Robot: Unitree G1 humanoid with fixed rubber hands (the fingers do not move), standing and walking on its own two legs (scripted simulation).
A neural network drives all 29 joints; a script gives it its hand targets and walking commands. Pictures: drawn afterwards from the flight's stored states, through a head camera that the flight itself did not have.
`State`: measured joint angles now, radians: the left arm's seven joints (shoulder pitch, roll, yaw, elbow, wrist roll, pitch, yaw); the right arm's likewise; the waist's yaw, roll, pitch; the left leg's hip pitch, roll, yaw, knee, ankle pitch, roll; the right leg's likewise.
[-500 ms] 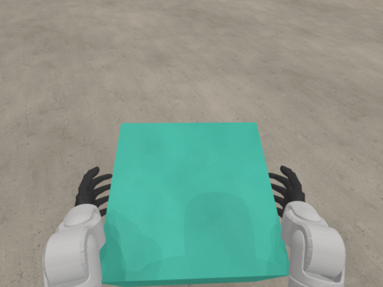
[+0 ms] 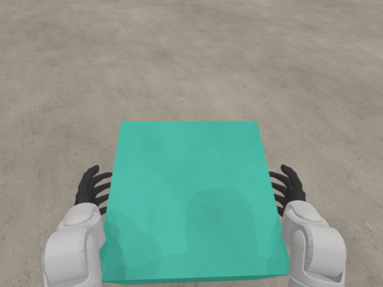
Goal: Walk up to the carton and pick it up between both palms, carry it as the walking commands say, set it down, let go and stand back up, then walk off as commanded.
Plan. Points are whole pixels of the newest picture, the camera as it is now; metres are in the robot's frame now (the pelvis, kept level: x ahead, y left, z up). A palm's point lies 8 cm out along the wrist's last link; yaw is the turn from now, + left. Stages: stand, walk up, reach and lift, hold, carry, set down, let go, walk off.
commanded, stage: carry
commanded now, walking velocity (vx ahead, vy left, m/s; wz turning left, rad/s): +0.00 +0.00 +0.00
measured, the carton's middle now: (190, 203) +0.29 +0.00 +0.02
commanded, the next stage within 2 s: hold in 1.98 s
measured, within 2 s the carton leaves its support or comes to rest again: neither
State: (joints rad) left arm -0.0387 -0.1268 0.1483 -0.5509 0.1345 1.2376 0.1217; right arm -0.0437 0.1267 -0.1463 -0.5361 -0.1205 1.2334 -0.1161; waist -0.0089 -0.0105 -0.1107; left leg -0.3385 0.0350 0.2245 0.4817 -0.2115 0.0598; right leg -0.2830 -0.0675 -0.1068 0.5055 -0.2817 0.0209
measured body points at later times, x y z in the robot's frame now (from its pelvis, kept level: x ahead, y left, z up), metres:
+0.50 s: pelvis +0.01 +0.00 +0.00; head -0.01 +0.01 +0.45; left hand +0.26 +0.18 +0.10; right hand +0.26 -0.18 +0.10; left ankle +0.03 +0.08 -0.74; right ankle -0.02 -0.13 -0.74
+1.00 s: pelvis +0.00 +0.00 +0.00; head -0.02 +0.00 +0.45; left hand +0.26 +0.18 +0.09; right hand +0.25 -0.18 +0.09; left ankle +0.03 +0.08 -0.74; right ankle -0.02 -0.13 -0.74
